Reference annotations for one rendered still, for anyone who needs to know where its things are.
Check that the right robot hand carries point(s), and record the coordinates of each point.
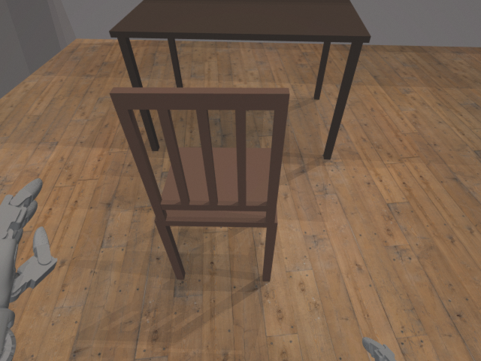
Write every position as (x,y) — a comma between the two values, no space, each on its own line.
(378,352)

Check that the left robot hand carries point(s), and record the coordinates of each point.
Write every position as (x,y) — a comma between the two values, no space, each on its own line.
(15,213)

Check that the chair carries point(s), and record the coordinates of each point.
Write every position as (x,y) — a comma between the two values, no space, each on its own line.
(209,186)

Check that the table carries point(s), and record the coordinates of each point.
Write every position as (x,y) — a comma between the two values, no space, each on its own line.
(248,20)

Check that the left robot forearm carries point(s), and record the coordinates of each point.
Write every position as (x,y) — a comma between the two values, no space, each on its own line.
(7,338)

